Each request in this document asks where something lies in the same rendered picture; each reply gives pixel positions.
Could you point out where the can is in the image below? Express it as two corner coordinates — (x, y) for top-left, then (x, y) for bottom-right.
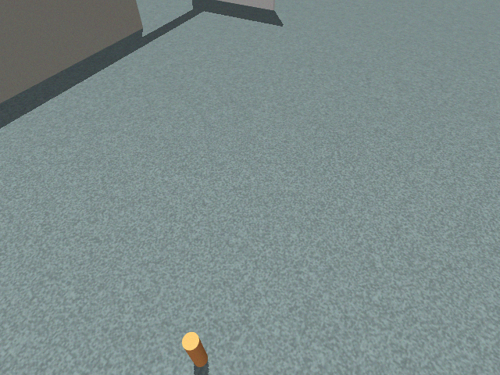
(182, 332), (208, 367)

